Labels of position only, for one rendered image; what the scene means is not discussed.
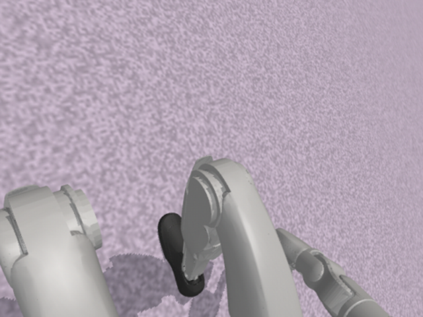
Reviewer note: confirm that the right robot arm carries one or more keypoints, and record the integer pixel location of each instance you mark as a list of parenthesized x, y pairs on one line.
[(339, 294)]

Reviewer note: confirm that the right robot foot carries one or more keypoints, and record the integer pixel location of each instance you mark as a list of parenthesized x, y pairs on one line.
[(170, 236)]

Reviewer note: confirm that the right robot hand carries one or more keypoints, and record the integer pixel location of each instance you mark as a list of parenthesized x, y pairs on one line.
[(292, 246)]

